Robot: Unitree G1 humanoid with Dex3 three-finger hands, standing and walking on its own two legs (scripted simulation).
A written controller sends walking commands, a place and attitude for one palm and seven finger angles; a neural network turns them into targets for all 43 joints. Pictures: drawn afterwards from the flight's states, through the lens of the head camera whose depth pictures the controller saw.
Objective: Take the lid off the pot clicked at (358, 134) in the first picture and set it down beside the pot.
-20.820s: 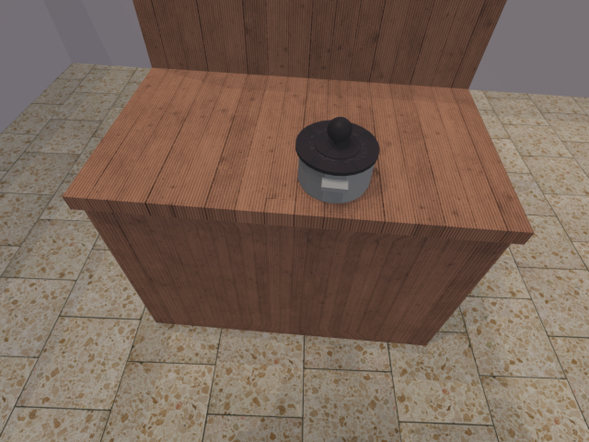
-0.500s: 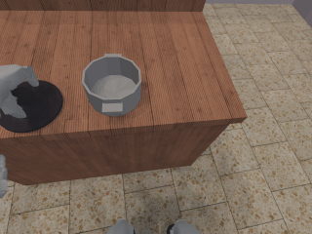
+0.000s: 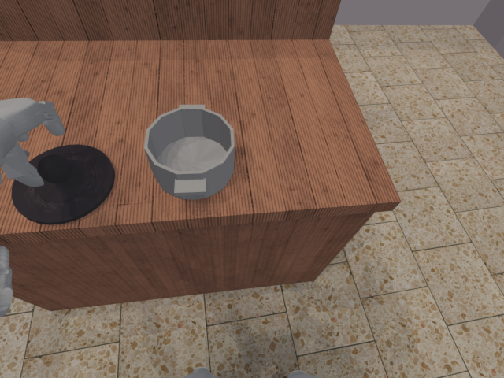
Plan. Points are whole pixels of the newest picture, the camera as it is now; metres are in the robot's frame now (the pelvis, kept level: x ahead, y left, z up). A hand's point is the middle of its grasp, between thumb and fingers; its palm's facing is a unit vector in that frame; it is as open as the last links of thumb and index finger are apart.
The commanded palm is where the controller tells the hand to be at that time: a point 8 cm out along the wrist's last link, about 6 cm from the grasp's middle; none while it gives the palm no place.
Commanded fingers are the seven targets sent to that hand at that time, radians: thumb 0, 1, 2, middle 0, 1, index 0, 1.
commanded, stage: raise the empty hand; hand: left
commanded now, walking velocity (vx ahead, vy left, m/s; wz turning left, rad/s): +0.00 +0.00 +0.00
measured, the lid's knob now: (54, 168) +0.47 +0.33 +0.00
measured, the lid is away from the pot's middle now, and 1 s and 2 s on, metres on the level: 0.24 0.24 0.24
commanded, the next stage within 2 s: draw the hand back to the body in 0.84 s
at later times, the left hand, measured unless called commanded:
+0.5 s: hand (1, 130) +0.45 +0.34 +0.12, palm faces -0.40 -0.11 -0.91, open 11.0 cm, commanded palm +0.47 +0.33 +0.19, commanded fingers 0.00 0.01 0.60 -0.33 -0.89 -0.33 -0.89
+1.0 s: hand (1, 109) +0.46 +0.32 +0.15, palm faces -0.37 -0.09 -0.92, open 11.0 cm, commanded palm +0.45 +0.32 +0.21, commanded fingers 0.00 0.01 0.60 -0.33 -0.89 -0.33 -0.89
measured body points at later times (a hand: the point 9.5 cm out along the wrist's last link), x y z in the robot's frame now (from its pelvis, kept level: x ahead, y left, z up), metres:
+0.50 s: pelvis +0.00 +0.01 +0.01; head +0.08 +0.02 +0.46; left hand +0.47 +0.34 +0.17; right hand +0.05 -0.27 -0.11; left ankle +0.00 +0.07 -0.71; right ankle -0.01 -0.17 -0.71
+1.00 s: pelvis +0.01 +0.01 +0.02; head +0.08 +0.02 +0.46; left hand +0.47 +0.32 +0.20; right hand +0.06 -0.26 -0.10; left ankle +0.00 +0.07 -0.71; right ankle -0.01 -0.17 -0.71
